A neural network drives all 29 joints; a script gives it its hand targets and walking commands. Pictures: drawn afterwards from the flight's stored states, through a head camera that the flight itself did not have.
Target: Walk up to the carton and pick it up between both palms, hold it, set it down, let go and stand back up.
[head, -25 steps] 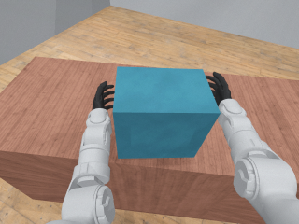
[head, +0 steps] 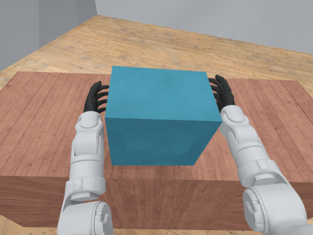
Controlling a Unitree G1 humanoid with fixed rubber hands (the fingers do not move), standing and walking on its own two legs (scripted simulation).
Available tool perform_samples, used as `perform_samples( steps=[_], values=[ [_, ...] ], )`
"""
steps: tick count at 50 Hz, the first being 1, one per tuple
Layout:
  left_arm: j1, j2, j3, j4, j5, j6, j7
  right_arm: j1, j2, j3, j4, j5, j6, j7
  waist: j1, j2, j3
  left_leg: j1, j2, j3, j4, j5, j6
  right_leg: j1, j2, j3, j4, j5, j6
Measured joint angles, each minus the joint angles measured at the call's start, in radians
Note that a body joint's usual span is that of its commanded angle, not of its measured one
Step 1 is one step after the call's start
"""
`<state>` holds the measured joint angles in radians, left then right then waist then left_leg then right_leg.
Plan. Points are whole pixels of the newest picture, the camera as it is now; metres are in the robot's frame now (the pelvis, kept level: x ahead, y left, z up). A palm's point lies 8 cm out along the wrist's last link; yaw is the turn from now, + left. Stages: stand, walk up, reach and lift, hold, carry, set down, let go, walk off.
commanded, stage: reach and lift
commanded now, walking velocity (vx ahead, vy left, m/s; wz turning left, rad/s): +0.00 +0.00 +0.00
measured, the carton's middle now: (156, 120) +0.39 +0.03 +0.08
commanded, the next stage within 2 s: hold in 1.40 s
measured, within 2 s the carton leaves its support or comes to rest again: neither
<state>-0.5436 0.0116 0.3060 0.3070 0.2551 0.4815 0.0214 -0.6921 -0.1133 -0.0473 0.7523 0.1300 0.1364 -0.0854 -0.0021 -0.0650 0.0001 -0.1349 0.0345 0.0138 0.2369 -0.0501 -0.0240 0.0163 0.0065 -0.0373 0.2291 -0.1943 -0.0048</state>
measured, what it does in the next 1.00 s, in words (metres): stands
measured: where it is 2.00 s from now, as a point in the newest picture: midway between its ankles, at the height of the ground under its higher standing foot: outside the picture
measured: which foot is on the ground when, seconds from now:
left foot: down 0.00-1.00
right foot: down 0.00-1.00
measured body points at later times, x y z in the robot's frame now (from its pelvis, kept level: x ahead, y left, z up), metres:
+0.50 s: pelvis -0.01 +0.01 +0.00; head -0.04 +0.05 +0.45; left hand +0.37 +0.20 +0.15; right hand +0.37 -0.15 +0.15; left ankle +0.05 +0.13 -0.75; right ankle -0.04 -0.11 -0.75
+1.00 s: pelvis +0.00 +0.01 +0.00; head -0.03 +0.04 +0.45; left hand +0.37 +0.19 +0.16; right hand +0.37 -0.15 +0.17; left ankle +0.05 +0.13 -0.75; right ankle -0.04 -0.11 -0.75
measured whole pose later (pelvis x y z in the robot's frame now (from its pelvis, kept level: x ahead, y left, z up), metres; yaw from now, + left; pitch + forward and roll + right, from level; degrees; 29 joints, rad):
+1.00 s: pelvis +0.00 +0.01 +0.00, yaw -1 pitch -7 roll +0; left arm -0.51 0.04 0.29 0.10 0.30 0.65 -0.06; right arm -0.61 -0.10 0.00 0.51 0.21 0.25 -0.16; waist -0.07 -0.08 0.03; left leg -0.07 0.02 0.03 0.26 -0.07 -0.01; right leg 0.08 -0.01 -0.03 0.25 -0.21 0.01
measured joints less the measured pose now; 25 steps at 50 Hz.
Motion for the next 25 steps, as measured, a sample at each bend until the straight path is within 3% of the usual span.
perform_samples(
  steps=[7,16,21,25],
  values=[
    [0.000,0.003,0.016,-0.040,0.028,0.046,-0.033,0.020,0.034,-0.029,-0.029,-0.016,0.020,-0.005,-0.007,-0.009,0.016,0.015,-0.009,0.002,0.006,-0.002,0.006,0.013,-0.010,0.001,0.010,-0.004,0.007],
    [0.000,0.003,-0.018,-0.077,0.011,0.065,-0.013,0.042,0.021,-0.030,-0.086,-0.016,0.028,-0.001,-0.016,0.012,0.004,0.009,-0.017,0.005,0.017,-0.003,0.015,0.008,-0.018,0.002,0.019,-0.002,0.013],
    [-0.029,-0.004,0.014,-0.046,0.044,0.089,-0.043,0.028,0.026,-0.041,-0.063,-0.020,0.051,0.000,-0.022,-0.005,0.017,0.044,-0.015,0.015,0.004,0.001,0.018,0.030,-0.017,0.012,0.025,-0.006,0.014],
    [-0.003,0.012,0.003,-0.080,0.039,0.101,-0.061,0.060,0.037,-0.016,-0.115,0.003,0.062,-0.026,-0.043,-0.022,0.025,0.050,-0.010,0.014,0.008,-0.001,0.014,0.039,-0.013,0.012,0.023,-0.004,0.012]
  ],
)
